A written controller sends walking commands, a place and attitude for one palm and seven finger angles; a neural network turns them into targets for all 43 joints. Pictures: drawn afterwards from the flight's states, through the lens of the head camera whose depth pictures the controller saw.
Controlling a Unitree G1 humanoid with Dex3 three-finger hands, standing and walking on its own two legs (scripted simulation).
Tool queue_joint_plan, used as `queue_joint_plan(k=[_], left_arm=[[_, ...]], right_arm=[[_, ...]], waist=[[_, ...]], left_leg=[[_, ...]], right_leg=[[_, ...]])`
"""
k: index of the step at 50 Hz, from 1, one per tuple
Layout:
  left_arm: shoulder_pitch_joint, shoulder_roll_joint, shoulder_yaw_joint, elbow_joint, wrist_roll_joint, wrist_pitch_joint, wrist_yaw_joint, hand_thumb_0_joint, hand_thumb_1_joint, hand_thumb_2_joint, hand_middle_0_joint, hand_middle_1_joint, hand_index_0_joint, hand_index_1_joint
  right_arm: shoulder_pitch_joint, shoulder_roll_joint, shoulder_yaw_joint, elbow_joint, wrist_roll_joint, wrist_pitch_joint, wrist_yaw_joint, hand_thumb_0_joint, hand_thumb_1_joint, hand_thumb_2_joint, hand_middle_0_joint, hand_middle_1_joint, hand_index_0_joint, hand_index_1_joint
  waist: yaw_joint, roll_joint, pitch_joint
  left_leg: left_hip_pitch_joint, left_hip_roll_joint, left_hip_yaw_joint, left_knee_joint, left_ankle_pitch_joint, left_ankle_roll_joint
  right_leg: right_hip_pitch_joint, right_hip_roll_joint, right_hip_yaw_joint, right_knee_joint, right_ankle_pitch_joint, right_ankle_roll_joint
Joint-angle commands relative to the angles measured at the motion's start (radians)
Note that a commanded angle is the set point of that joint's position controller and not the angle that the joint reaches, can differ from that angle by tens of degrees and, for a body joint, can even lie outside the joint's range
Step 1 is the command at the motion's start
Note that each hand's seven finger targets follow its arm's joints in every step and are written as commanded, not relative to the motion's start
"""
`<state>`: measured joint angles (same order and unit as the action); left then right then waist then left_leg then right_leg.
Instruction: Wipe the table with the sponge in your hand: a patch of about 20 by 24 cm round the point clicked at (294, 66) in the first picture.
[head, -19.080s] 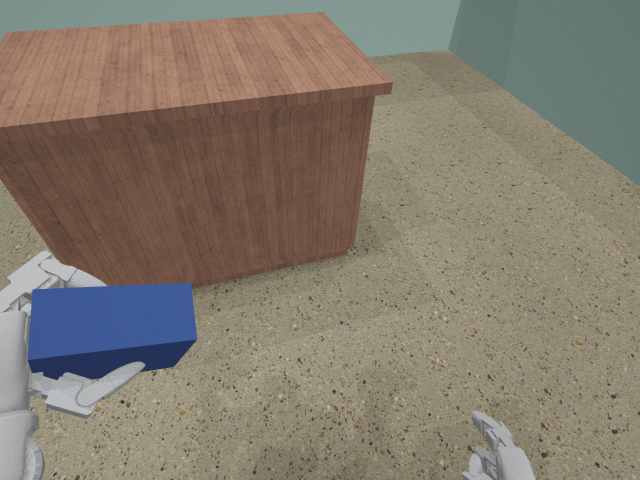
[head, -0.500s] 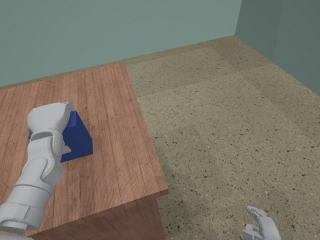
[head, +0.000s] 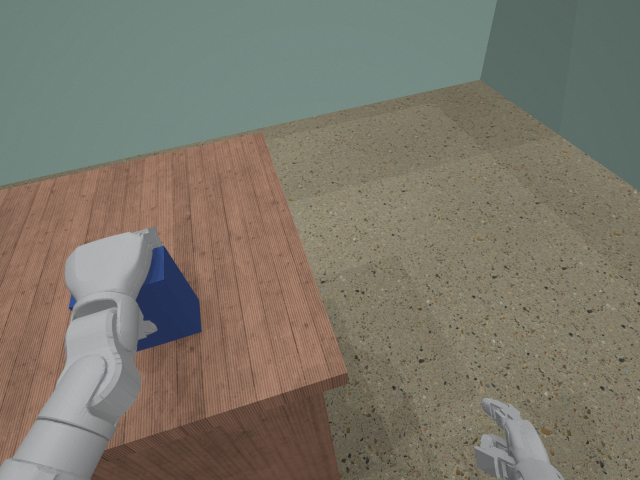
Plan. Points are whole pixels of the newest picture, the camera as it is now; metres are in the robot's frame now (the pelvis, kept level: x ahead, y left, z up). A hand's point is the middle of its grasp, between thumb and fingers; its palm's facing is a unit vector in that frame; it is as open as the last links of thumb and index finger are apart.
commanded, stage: wipe back along the middle lane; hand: left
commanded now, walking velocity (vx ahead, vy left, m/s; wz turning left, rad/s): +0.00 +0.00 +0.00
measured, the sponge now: (149, 311) +0.29 +0.28 +0.06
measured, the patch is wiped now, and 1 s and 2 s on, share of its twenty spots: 0.80 0.80 0.95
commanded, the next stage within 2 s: slide across to the third lane in 0.40 s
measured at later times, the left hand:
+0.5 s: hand (131, 317) +0.25 +0.26 +0.11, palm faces +0.10 -0.06 -0.99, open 10.0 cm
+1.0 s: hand (175, 312) +0.26 +0.21 +0.11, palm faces +0.06 -0.06 -1.00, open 10.0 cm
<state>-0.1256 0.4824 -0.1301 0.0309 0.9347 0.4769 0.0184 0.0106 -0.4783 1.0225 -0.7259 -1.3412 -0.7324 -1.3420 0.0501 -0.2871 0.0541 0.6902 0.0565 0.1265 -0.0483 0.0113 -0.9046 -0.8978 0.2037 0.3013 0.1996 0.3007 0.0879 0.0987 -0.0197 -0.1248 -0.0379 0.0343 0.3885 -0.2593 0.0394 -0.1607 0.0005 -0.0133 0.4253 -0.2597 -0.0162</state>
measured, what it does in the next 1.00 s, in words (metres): stands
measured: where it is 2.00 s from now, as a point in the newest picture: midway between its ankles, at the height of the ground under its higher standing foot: outside the picture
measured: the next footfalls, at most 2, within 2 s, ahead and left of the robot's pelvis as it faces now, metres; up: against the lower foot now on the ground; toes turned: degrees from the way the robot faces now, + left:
none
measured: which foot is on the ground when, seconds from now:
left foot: down 0.00-1.00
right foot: down 0.00-1.00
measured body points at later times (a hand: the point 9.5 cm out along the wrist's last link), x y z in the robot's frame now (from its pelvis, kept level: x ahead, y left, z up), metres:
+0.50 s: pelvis +0.00 +0.00 +0.00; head -0.01 -0.05 +0.45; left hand +0.24 +0.26 +0.16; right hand +0.23 -0.21 -0.10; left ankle -0.03 +0.09 -0.74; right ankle -0.02 -0.11 -0.74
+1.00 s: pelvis -0.01 -0.01 +0.00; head -0.02 -0.07 +0.45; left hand +0.25 +0.21 +0.16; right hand +0.24 -0.20 -0.10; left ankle -0.03 +0.09 -0.74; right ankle -0.02 -0.11 -0.74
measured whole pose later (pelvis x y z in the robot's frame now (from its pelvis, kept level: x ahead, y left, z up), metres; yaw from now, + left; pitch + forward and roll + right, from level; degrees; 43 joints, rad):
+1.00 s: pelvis -0.01 -0.01 +0.00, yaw +0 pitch -3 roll +1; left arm -0.09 0.39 -0.31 -0.13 0.98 0.57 -0.02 0.00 -0.48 1.02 -0.73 -1.34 -0.73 -1.34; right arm 0.00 -0.27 0.07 0.69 0.05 0.12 -0.02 0.01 -0.91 -0.90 0.20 0.30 0.20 0.30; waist 0.13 0.13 0.00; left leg -0.07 -0.03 0.03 0.36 -0.23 0.03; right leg -0.12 0.00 -0.02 0.41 -0.24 -0.03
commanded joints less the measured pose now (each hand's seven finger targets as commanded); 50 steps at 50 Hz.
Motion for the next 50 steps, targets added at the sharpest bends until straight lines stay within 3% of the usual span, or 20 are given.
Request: queue_joint_plan(k=[1, 4, 6, 8, 10, 13, 16, 23, 26, 28, 31, 33, 36, 39, 41, 43, 46, 48, 50], left_arm=[[-0.097, 0.106, 0.047, -0.111, -0.032, 0.018, -0.038, 0.0, 0.1, 1.3, -1.2, -1.6, -1.2, -1.6], [-0.05, 0.093, 0.049, -0.132, -0.041, 0.011, -0.038, 0.0, 0.1, 1.3, -1.2, -1.6, -1.2, -1.6], [-0.015, 0.129, 0.091, -0.157, -0.048, 0.01, -0.032, 0.0, 0.1, 1.3, -1.2, -1.6, -1.2, -1.6], [0.048, 0.088, 0.07, -0.177, -0.055, 0.007, -0.03, 0.0, 0.1, 1.3, -1.2, -1.6, -1.2, -1.6], [0.107, 0.105, 0.097, -0.227, -0.064, 0.009, -0.024, 0.0, 0.1, 1.3, -1.2, -1.6, -1.2, -1.6], [0.099, 0.084, 0.07, -0.255, -0.055, 0.034, -0.019, 0.0, 0.1, 1.3, -1.2, -1.6, -1.2, -1.6], [0.096, 0.072, 0.049, -0.296, -0.038, 0.054, -0.018, 0.0, 0.1, 1.3, -1.2, -1.6, -1.2, -1.6], [0.193, 0.031, 0.021, -0.344, -0.045, 0.057, -0.014, 0.0, 0.1, 1.3, -1.2, -1.6, -1.2, -1.6], [0.124, 0.087, 0.06, -0.345, -0.031, 0.071, -0.01, 0.0, 0.1, 1.3, -1.2, -1.6, -1.2, -1.6], [0.058, 0.023, -0.012, -0.353, -0.022, 0.081, -0.015, 0.0, 0.1, 1.3, -1.2, -1.6, -1.2, -1.6], [-0.014, 0.049, -0.014, -0.375, -0.005, 0.088, -0.024, 0.0, 0.1, 1.3, -1.2, -1.6, -1.2, -1.6], [-0.04, 0.005, -0.06, -0.37, -0.006, 0.084, -0.031, 0.0, 0.1, 1.3, -1.2, -1.6, -1.2, -1.6], [-0.068, 0.029, -0.048, -0.408, -0.003, 0.072, -0.038, 0.0, 0.1, 1.3, -1.2, -1.6, -1.2, -1.6], [-0.136, -0.023, -0.108, -0.375, 0.004, 0.07, -0.042, 0.0, 0.1, 1.3, -1.2, -1.6, -1.2, -1.6], [-0.189, -0.02, -0.12, -0.403, 0.016, 0.071, -0.039, 0.0, 0.1, 1.3, -1.2, -1.6, -1.2, -1.6], [-0.177, -0.044, -0.132, -0.358, 0.013, 0.065, -0.033, 0.0, 0.1, 1.3, -1.2, -1.6, -1.2, -1.6], [-0.203, -0.006, -0.096, -0.339, 0.026, 0.071, -0.015, 0.0, 0.1, 1.3, -1.2, -1.6, -1.2, -1.6], [-0.214, -0.07, -0.146, -0.317, 0.023, 0.074, -0.008, 0.0, 0.1, 1.3, -1.2, -1.6, -1.2, -1.6], [-0.218, -0.053, -0.131, -0.321, 0.023, 0.081, 0.0, 0.0, 0.1, 1.3, -1.2, -1.6, -1.2, -1.6]], right_arm=[[-0.182, -0.11, -0.036, -0.173, -0.001, -0.048, -0.003, 0.0, -0.9, -0.9, 0.2, 0.3, 0.2, 0.3], [-0.183, -0.106, -0.033, -0.177, -0.003, -0.053, 0.001, 0.0, -0.9, -0.9, 0.2, 0.3, 0.2, 0.3], [-0.186, -0.109, -0.036, -0.181, -0.005, -0.052, 0.004, 0.0, -0.9, -0.9, 0.2, 0.3, 0.2, 0.3], [-0.19, -0.102, -0.034, -0.183, -0.004, -0.056, 0.009, 0.0, -0.9, -0.9, 0.2, 0.3, 0.2, 0.3], [-0.198, -0.101, -0.037, -0.188, -0.005, -0.058, 0.016, 0.0, -0.9, -0.9, 0.2, 0.3, 0.2, 0.3], [-0.207, -0.101, -0.032, -0.186, -0.003, -0.052, 0.019, 0.0, -0.9, -0.9, 0.2, 0.3, 0.2, 0.3], [-0.216, -0.103, -0.033, -0.19, -0.003, -0.05, 0.021, 0.0, -0.9, -0.9, 0.2, 0.3, 0.2, 0.3], [-0.226, -0.09, -0.031, -0.194, -0.004, -0.058, 0.031, 0.0, -0.9, -0.9, 0.2, 0.3, 0.2, 0.3], [-0.234, -0.099, -0.03, -0.187, -0.007, -0.049, 0.021, 0.0, -0.9, -0.9, 0.2, 0.3, 0.2, 0.3], [-0.238, -0.086, -0.029, -0.186, -0.008, -0.05, 0.02, 0.0, -0.9, -0.9, 0.2, 0.3, 0.2, 0.3], [-0.246, -0.094, -0.029, -0.186, -0.012, -0.049, 0.015, 0.0, -0.9, -0.9, 0.2, 0.3, 0.2, 0.3], [-0.248, -0.082, -0.026, -0.185, -0.012, -0.052, 0.016, 0.0, -0.9, -0.9, 0.2, 0.3, 0.2, 0.3], [-0.249, -0.087, -0.028, -0.189, -0.015, -0.053, 0.016, 0.0, -0.9, -0.9, 0.2, 0.3, 0.2, 0.3], [-0.251, -0.077, -0.023, -0.181, -0.011, -0.051, 0.013, 0.0, -0.9, -0.9, 0.2, 0.3, 0.2, 0.3], [-0.255, -0.078, -0.024, -0.189, -0.012, -0.051, 0.016, 0.0, -0.9, -0.9, 0.2, 0.3, 0.2, 0.3], [-0.253, -0.071, -0.021, -0.182, -0.009, -0.053, 0.021, 0.0, -0.9, -0.9, 0.2, 0.3, 0.2, 0.3], [-0.258, -0.076, -0.021, -0.178, -0.01, -0.049, 0.027, 0.0, -0.9, -0.9, 0.2, 0.3, 0.2, 0.3], [-0.262, -0.064, -0.018, -0.173, -0.005, -0.048, 0.034, 0.0, -0.9, -0.9, 0.2, 0.3, 0.2, 0.3], [-0.273, -0.066, -0.022, -0.173, -0.006, -0.048, 0.039, 0.0, -0.9, -0.9, 0.2, 0.3, 0.2, 0.3]], waist=[[0.008, -0.108, -0.167], [0.015, -0.123, -0.161], [0.023, -0.113, -0.178], [0.024, -0.119, -0.159], [0.035, -0.125, -0.172], [0.021, -0.125, -0.126], [0.019, -0.101, -0.131], [0.027, -0.132, -0.127], [0.026, -0.131, -0.121], [0.013, -0.119, -0.115], [0.011, -0.108, -0.147], [0.007, -0.11, -0.14], [0.011, -0.099, -0.178], [-0.001, -0.115, -0.131], [0.003, -0.093, -0.159], [0.006, -0.124, -0.148], [0.018, -0.118, -0.163], [0.011, -0.139, -0.159], [0.019, -0.129, -0.172]], left_leg=[[-0.024, 0.005, -0.032, -0.038, 0.34, -0.011], [-0.027, 0.007, -0.039, -0.036, 0.353, -0.011], [-0.026, 0.006, -0.034, -0.035, 0.358, -0.013], [-0.029, 0.007, -0.036, -0.031, 0.383, -0.014], [-0.022, 0.006, -0.036, -0.024, 0.406, -0.013], [-0.034, 0.01, -0.037, -0.036, 0.38, -0.015], [-0.022, 0.01, -0.038, -0.038, 0.377, -0.015], [-0.023, 0.009, -0.038, -0.031, 0.383, -0.01], [-0.028, 0.007, -0.038, -0.037, 0.338, -0.01], [-0.014, 0.006, -0.034, -0.037, 0.344, -0.003], [0.006, 0.004, -0.037, -0.039, 0.341, -0.001], [0.011, 0.004, -0.037, -0.04, 0.35, 0.003], [0.032, 0.006, -0.04, -0.042, 0.36, 0.001], [0.027, 0.007, -0.039, -0.055, 0.33, 0.002], [0.045, 0.007, -0.04, -0.058, 0.328, 0.003], [0.035, 0.007, -0.04, -0.062, 0.33, 0.0], [0.032, 0.005, -0.037, -0.07, 0.31, -0.004], [0.027, 0.006, -0.035, -0.072, 0.313, -0.005], [0.031, 0.002, -0.03, -0.069, 0.319, -0.004]], right_leg=[[0.148, 0.027, 0.025, -0.018, 0.295, -0.036], [0.151, 0.029, 0.019, -0.014, 0.313, -0.035], [0.173, 0.028, 0.034, -0.011, 0.328, -0.036], [0.171, 0.029, 0.029, -0.005, 0.356, -0.034], [0.189, 0.028, 0.036, 0.001, 0.394, -0.032], [0.162, 0.032, 0.034, -0.006, 0.353, -0.033], [0.155, 0.036, 0.041, -0.01, 0.329, -0.037], [0.168, 0.036, 0.04, 0.001, 0.356, -0.032], [0.156, 0.039, 0.062, -0.01, 0.309, -0.035], [0.142, 0.036, 0.043, -0.017, 0.303, -0.033], [0.146, 0.04, 0.057, -0.022, 0.289, -0.037], [0.145, 0.036, 0.039, -0.023, 0.296, -0.035], [0.158, 0.039, 0.049, -0.022, 0.299, -0.038], [0.129, 0.038, 0.029, -0.038, 0.259, -0.035], [0.133, 0.043, 0.037, -0.04, 0.241, -0.041], [0.139, 0.04, 0.027, -0.042, 0.248, -0.04], [0.153, 0.045, 0.049, -0.049, 0.232, -0.045], [0.153, 0.042, 0.033, -0.045, 0.238, -0.043], [0.165, 0.041, 0.041, -0.047, 0.26, -0.042]])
